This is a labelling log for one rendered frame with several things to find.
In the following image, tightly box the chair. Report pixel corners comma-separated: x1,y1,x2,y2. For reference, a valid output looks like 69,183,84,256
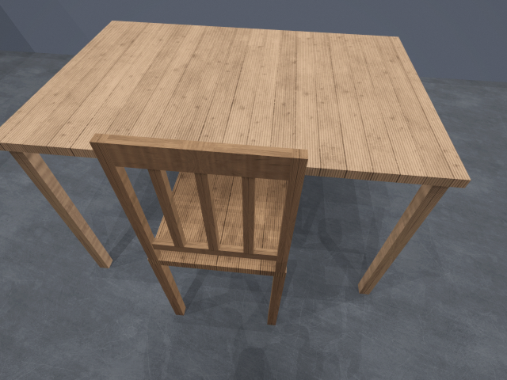
90,133,308,325

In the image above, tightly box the table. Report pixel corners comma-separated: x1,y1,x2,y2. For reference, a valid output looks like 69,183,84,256
0,21,471,295

